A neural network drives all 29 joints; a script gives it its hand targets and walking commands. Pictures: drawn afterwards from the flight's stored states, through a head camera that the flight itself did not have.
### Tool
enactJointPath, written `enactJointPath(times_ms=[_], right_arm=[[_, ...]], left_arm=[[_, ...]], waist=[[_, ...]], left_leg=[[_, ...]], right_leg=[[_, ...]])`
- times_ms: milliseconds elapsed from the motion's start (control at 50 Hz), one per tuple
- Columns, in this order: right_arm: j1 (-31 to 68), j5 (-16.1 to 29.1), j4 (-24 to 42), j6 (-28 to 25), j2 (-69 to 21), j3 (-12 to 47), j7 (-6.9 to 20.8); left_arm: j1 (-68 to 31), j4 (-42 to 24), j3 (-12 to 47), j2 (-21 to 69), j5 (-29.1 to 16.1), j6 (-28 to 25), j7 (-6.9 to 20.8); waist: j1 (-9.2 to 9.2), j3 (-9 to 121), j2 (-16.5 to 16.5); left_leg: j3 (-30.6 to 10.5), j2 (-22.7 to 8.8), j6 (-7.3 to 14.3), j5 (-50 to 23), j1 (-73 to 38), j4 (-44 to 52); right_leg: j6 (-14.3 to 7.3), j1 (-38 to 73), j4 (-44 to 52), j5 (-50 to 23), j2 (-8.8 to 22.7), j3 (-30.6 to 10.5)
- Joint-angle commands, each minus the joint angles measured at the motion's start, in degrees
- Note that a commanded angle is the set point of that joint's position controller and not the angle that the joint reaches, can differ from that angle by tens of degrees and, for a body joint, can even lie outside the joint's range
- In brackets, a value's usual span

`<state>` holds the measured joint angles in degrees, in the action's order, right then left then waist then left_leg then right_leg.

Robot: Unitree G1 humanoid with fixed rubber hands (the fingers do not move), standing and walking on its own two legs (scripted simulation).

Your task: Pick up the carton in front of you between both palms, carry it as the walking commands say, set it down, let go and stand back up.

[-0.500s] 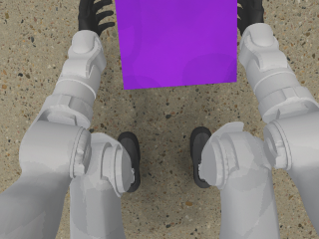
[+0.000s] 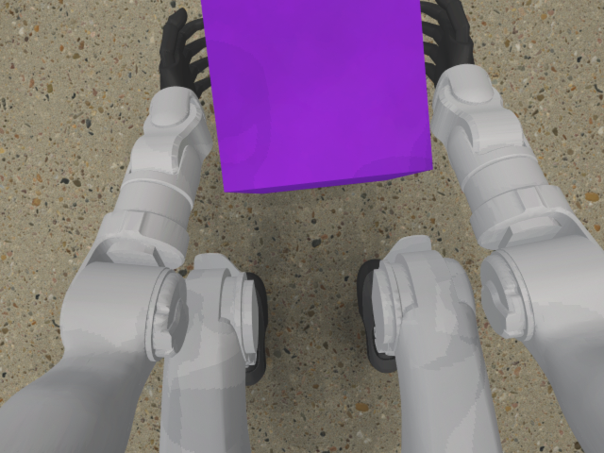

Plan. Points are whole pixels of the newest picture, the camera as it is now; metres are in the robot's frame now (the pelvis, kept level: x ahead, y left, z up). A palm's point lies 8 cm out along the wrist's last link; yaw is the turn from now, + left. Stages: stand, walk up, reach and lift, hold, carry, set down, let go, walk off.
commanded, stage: reach and lift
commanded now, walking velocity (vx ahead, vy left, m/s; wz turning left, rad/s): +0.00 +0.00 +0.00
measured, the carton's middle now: (317, 109) +0.51 -0.04 -0.19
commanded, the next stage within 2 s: none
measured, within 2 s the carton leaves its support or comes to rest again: neither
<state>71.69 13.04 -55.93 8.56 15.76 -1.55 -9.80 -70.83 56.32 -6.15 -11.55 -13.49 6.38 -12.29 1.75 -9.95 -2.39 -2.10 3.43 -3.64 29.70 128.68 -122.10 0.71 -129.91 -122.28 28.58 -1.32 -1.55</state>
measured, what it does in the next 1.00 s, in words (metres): rises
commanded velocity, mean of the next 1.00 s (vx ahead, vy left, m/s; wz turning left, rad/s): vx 0.00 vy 0.00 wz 0.00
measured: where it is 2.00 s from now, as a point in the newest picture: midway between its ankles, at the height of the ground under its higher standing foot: (315, 340)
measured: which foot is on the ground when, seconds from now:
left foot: down 0.00-1.00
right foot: down 0.00-1.00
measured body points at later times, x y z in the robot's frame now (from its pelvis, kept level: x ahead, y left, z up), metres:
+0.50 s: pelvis +0.01 +0.00 +0.12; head +0.26 -0.03 +0.50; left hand +0.51 +0.11 +0.06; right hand +0.49 -0.19 +0.06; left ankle +0.13 +0.13 -0.34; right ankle +0.13 -0.12 -0.34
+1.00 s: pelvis +0.06 +0.00 +0.26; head +0.20 -0.02 +0.69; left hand +0.47 +0.12 +0.23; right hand +0.45 -0.18 +0.22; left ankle +0.13 +0.13 -0.34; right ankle +0.13 -0.12 -0.34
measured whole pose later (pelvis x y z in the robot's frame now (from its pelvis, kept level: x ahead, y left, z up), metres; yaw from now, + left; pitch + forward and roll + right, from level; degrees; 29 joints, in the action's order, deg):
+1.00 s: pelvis +0.06 +0.00 +0.26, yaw -3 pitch +28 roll +1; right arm 35.7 -12.8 -34.1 21.1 -5.2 -22.0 -2.1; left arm -36.4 36.1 -24.8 6.5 11.9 19.2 -2.8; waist 0.4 11.8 -1.4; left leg -3.6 3.1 -1.6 26.6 74.0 -72.8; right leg 0.4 -75.5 -72.5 24.8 -2.7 -3.0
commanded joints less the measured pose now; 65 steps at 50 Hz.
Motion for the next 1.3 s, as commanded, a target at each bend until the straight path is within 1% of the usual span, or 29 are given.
enactJointPath(times_ms=[0,60,100,120,200,220,360,400,420,440,460,500,520,540,580,660,680,700,740,780,860,920,1060,1080,1100,1220,1240,1260,1280], right_arm=[[36.74,0.39,22.88,0.82,-64.01,16.74,14.95],[33.5,-4.45,17.05,3.66,-67.53,11.96,17.3],[29.75,-9.82,12.46,5.7,-68.25,6.9,18.62],[27.77,-11.89,8.77,6.58,-69.32,4.39,19.06],[24.75,-17.57,7.41,7.91,-69.0,-1.77,20.93],[24.37,-18.01,7.1,8.29,-69.21,-2.27,21.22],[24.83,-15.51,15.85,9.13,-73.4,5.15,22.05],[22.21,-14.78,17.1,9.8,-75.16,7.42,21.89],[22.97,-14.28,18.64,10.04,-76.61,8.26,22.0],[21.2,-14.99,19.09,10.45,-75.4,8.42,21.92],[19.37,-14.41,17.76,10.82,-75.84,8.82,21.94],[18.1,-14.27,18.45,11.1,-77.49,9.9,21.88],[16.99,-13.59,18.92,11.17,-78.27,9.87,21.88],[15.96,-14.5,20.24,11.3,-78.93,10.99,21.65],[14.03,-13.7,20.77,11.41,-79.28,12.11,21.54],[11.17,-14.21,21.03,11.87,-79.25,12.44,21.47],[9.51,-14.41,20.09,11.97,-79.32,12.4,21.39],[9.66,-13.94,20.83,11.7,-79.2,12.35,21.31],[6.98,-14.74,19.63,11.8,-80.24,12.1,21.4],[5.14,-14.9,19.93,11.77,-81.02,12.29,21.45],[-0.07,-16.71,19.24,11.64,-81.87,11.64,21.58],[-1.04,-17.51,19.7,11.58,-80.38,10.72,21.52],[-9.11,-18.45,22.02,11.59,-81.35,12.42,21.7],[-8.64,-17.67,22.55,11.56,-81.65,13.32,21.87],[-9.42,-17.61,23.93,11.6,-82.65,14.4,21.94],[-17.08,-17.35,25.81,12.85,-82.92,17.11,21.97],[-16.91,-17.93,26.22,13.06,-82.04,16.41,22.07],[-18.7,-17.27,26.07,13.78,-82.38,17.65,22.03],[-18.96,-17.36,26.9,14.07,-82.69,17.77,22.2]], left_arm=[[-38.18,-19.52,18.1,62.62,2.11,2.01,15.3],[-32.95,-12.68,11.44,65.32,8.54,5.38,17.08],[-31.02,-10.66,8.52,67.11,12.14,7.05,17.84],[-32.96,-10.89,5.93,65.7,13.97,7.28,18.35],[-28.94,-7.29,3.41,70.64,17.71,9.76,19.99],[-26.64,-7.08,2.03,70.21,18.87,9.98,20.12],[-23.02,-10.61,5.46,73.98,18.46,10.93,21.05],[-22.37,-12.57,8.19,74.53,16.55,11.28,21.35],[-21.15,-13.07,9.56,74.38,17.14,11.81,21.46],[-21.45,-13.71,10.39,76.41,15.57,12.04,21.55],[-19.97,-14.17,10.87,75.99,15.81,12.49,21.84],[-19.36,-15.05,12.42,76.99,15.39,12.72,22.21],[-17.84,-15.96,12.86,77.0,15.18,12.77,22.2],[-17.17,-16.62,14.25,77.93,14.52,12.91,22.36],[-15.21,-17.8,15.43,77.62,13.86,12.91,22.3],[-11.25,-17.2,14.87,77.66,14.63,13.19,22.67],[-11.4,-17.56,16.2,78.29,14.06,13.27,22.68],[-10.34,-17.55,16.09,77.56,14.12,13.13,22.71],[-8.02,-16.09,15.28,78.64,14.96,13.37,22.56],[-6.33,-18.16,15.92,77.62,15.31,12.97,22.79],[-1.45,-16.13,14.44,79.0,16.67,13.03,23.13],[0.77,-15.76,13.25,78.85,18.02,13.42,23.57],[8.85,-16.77,13.9,79.66,19.27,13.6,24.19],[10.32,-17.05,13.97,79.59,19.39,13.63,24.26],[11.43,-17.44,14.94,79.84,18.98,13.57,24.3],[17.26,-21.58,17.88,79.65,18.44,14.74,25.24],[16.99,-21.92,18.54,79.61,18.05,15.39,25.22],[19.37,-22.0,18.15,79.33,18.29,15.85,25.12],[19.5,-22.65,19.2,79.08,18.22,16.25,25.06]], waist=[[1.53,85.03,3.24],[-1.12,71.26,3.56],[0.8,67.23,3.45],[-0.45,65.7,5.24],[2.46,64.51,0.25],[0.6,64.33,0.59],[-1.41,74.28,3.31],[0.06,77.08,4.83],[-1.68,77.76,3.82],[1.6,76.9,3.74],[-0.12,76.89,3.42],[0.75,76.37,2.77],[-0.52,76.56,2.27],[1.57,76.05,3.76],[-0.01,77.26,3.36],[-1.13,71.45,2.73],[1.45,71.17,3.03],[-0.49,70.45,2.59],[0.54,68.13,2.55],[-0.99,66.81,3.06],[0.34,61.51,3.37],[-0.83,58.69,2.31],[-0.58,52.57,2.17],[-2.44,52.42,1.86],[-1.21,52.36,3.63],[-1.65,47.74,2.05],[0.09,47.17,3.12],[-1.94,46.3,2.46],[-0.7,46.03,2.83]], left_leg=[[7.35,7.37,3.44,-10.01,-37.78,11.71],[7.16,7.25,3.87,-2.07,-29.57,15.5],[6.08,7.13,4.1,0.67,-29.21,18.74],[6.08,7.0,4.14,2.11,-26.56,19.0],[5.53,7.2,3.18,1.1,-29.86,24.16],[4.82,6.87,3.37,0.41,-31.85,25.7],[5.31,7.1,2.9,-5.91,-38.75,30.09],[5.22,7.28,2.83,-7.12,-40.97,31.56],[5.19,7.21,2.97,-7.44,-42.93,32.76],[4.67,7.3,2.73,-7.47,-43.76,33.5],[5.03,7.22,2.52,-7.76,-45.24,34.11],[4.85,7.39,2.44,-7.43,-46.27,35.56],[5.02,7.22,2.48,-8.11,-48.04,36.53],[4.27,7.32,2.46,-9.25,-49.0,37.27],[4.25,7.24,2.14,-10.88,-52.15,39.17],[3.81,7.17,2.25,-9.2,-53.22,43.36],[3.13,6.91,2.38,-8.79,-54.35,44.04],[3.31,6.93,2.36,-9.36,-56.0,45.09],[2.61,6.72,2.57,-7.2,-58.59,47.61],[1.91,6.38,2.84,-9.73,-61.63,49.97],[0.7,5.96,3.29,-8.93,-65.53,54.45],[0.22,5.57,3.76,-9.2,-68.59,58.19],[-1.77,4.4,4.28,-14.64,-80.37,66.79],[-1.8,4.15,4.34,-14.67,-80.88,67.87],[-2.34,3.97,4.39,-16.47,-83.51,69.39],[-2.97,3.4,4.38,-22.96,-94.04,76.58],[-3.52,3.07,4.29,-24.1,-95.24,78.12],[-3.24,3.19,4.33,-24.7,-97.67,79.72],[-3.48,2.94,4.36,-25.47,-99.67,80.85]], right_leg=[[-0.28,47.24,13.98,-12.93,-7.24,5.32],[-0.6,39.69,18.26,-3.02,-7.15,4.8],[-0.66,36.81,20.67,-0.21,-7.28,5.24],[-0.9,37.57,21.53,1.97,-6.81,4.22],[-1.46,37.54,25.25,-0.25,-7.4,4.92],[-1.3,36.87,25.82,-0.74,-7.12,4.75],[-0.1,48.77,31.15,-6.99,-7.55,4.21],[0.41,53.99,32.77,-8.98,-7.84,4.35],[0.63,52.87,32.49,-9.47,-7.96,4.91],[0.4,54.43,33.48,-10.13,-7.98,4.91],[0.4,55.76,34.54,-9.82,-7.74,4.23],[0.44,57.77,36.44,-9.89,-7.97,4.08],[0.44,58.67,37.2,-10.27,-7.79,3.72],[0.62,59.68,37.9,-11.98,-8.19,4.34],[0.86,63.01,39.22,-13.76,-8.12,3.86],[0.46,66.86,43.86,-11.89,-7.78,2.28],[0.57,67.57,44.23,-12.31,-8.14,2.98],[0.54,67.95,45.6,-12.13,-7.96,2.28],[0.31,70.04,47.91,-9.9,-7.82,2.06],[0.48,71.07,49.83,-12.16,-7.76,1.5],[0.36,75.54,54.71,-11.4,-7.49,0.61],[-0.3,79.23,58.37,-11.21,-6.82,-0.54],[-1.08,88.98,66.87,-16.82,-6.06,-2.38],[-1.08,91.21,67.93,-16.6,-5.85,-2.97],[-0.89,92.86,68.99,-18.33,-6.1,-2.4],[-1.64,103.08,76.65,-25.55,-5.01,-4.25],[-1.64,104.81,77.79,-26.28,-5.2,-3.6],[-1.42,106.92,79.51,-27.21,-4.7,-4.3],[-1.21,108.05,80.28,-27.54,-4.97,-3.87]])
